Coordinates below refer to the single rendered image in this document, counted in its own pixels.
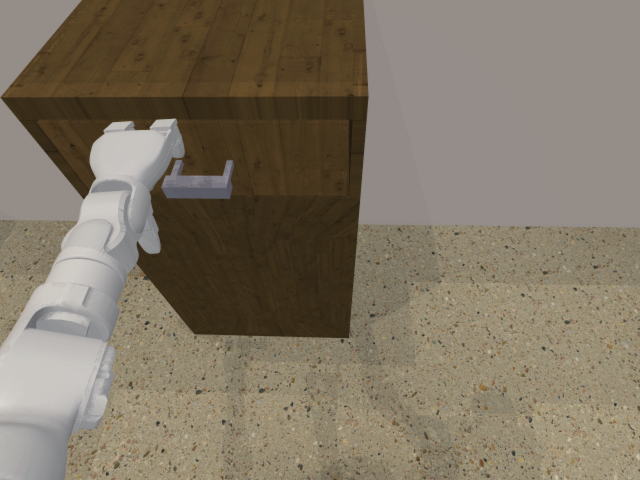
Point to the drawer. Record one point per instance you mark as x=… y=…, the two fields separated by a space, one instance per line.
x=271 y=157

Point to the left robot upper arm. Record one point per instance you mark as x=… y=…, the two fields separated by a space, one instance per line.
x=51 y=385

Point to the left robot hand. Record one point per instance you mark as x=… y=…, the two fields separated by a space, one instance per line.
x=141 y=154

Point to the cabinet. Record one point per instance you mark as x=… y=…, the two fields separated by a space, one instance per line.
x=251 y=265

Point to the robot left forearm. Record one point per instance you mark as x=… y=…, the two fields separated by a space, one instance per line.
x=81 y=293

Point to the handle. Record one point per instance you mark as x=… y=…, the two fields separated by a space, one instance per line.
x=198 y=187

